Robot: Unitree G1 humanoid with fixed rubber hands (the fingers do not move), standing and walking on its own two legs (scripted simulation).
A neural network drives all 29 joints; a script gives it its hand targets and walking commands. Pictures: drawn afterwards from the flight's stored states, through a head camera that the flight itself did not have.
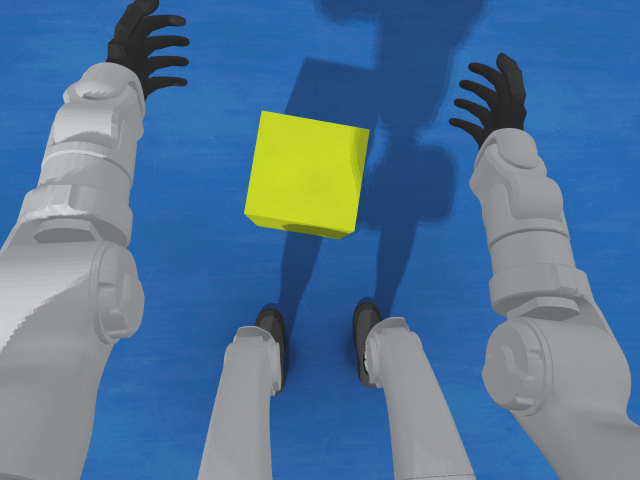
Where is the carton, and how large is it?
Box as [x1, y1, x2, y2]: [244, 111, 369, 238]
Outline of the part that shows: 262,111 244,213 257,225 335,238 340,238 353,231 369,129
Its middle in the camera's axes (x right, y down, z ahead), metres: -0.03 -0.12 +0.86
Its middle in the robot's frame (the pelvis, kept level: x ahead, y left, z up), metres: +0.52 -0.01 -0.52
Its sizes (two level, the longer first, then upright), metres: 0.210 0.200 0.250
